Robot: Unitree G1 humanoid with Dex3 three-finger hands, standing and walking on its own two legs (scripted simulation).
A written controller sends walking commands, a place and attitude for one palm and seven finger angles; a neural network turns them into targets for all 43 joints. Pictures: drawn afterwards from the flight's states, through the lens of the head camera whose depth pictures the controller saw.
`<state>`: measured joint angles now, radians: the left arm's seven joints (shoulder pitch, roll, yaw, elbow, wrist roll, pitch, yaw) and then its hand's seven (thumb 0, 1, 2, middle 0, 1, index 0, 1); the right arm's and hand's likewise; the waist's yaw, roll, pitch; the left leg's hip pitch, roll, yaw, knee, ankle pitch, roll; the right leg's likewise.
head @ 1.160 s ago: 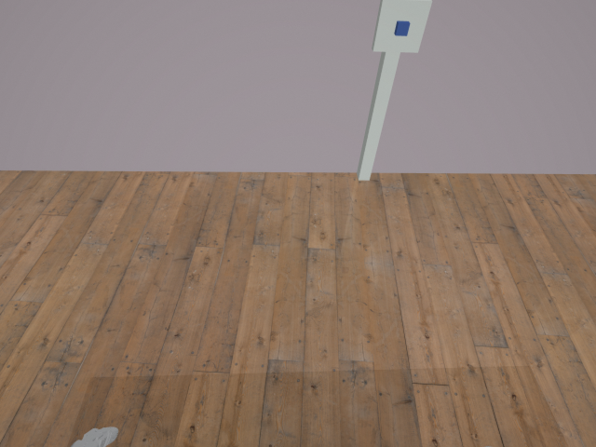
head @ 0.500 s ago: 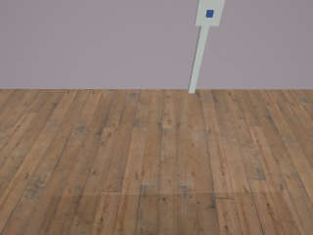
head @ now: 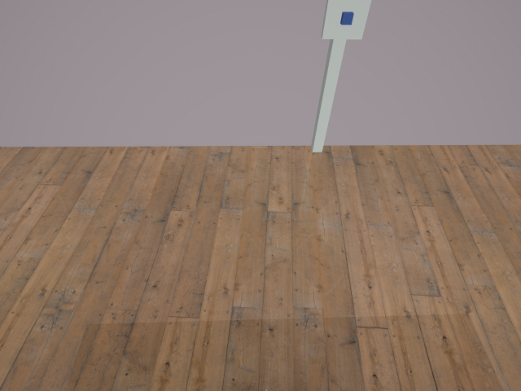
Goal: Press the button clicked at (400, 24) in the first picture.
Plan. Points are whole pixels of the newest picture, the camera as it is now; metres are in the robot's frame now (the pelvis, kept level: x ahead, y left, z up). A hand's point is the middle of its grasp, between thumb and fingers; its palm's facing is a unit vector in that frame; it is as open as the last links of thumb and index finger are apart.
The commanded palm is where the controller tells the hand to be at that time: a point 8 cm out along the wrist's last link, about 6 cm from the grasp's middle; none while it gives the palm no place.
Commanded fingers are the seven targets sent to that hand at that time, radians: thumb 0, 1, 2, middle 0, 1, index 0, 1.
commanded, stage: look at it before walking up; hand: left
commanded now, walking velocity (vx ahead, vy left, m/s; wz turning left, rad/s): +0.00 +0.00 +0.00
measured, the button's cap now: (346, 18) +1.52 -0.29 -0.01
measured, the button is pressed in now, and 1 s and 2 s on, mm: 0 0 0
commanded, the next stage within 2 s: walk to a spot facing it in 0.58 s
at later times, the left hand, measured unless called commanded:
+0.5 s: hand out of the picture +0.09 +0.25 -0.16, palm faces -0.02 -0.94 -0.33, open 7.4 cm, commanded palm none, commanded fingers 0.00 0.90 0.90 -0.20 -0.30 -0.20 -0.30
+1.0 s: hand out of the picture +0.07 +0.20 -0.18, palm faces -0.12 -0.95 -0.28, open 7.4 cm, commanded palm none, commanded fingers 0.00 0.90 0.90 -0.20 -0.30 -0.20 -0.30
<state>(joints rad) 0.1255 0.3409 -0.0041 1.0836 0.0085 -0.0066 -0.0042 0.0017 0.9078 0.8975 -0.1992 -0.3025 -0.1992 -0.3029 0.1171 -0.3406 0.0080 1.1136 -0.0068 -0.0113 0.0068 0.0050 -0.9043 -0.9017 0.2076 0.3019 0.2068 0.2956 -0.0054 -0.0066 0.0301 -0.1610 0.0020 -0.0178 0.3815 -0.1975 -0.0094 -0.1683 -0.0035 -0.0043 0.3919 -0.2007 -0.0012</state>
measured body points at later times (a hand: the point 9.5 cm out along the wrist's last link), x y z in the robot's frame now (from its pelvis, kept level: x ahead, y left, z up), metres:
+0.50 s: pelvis +0.01 +0.00 +0.00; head +0.02 +0.00 +0.45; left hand +0.09 +0.29 -0.13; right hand +0.10 -0.30 -0.13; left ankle +0.01 +0.13 -0.74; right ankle +0.01 -0.12 -0.74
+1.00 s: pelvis -0.01 -0.02 -0.01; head +0.01 -0.02 +0.44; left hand +0.07 +0.25 -0.15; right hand +0.04 -0.28 -0.16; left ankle +0.01 +0.13 -0.75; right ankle -0.01 -0.11 -0.73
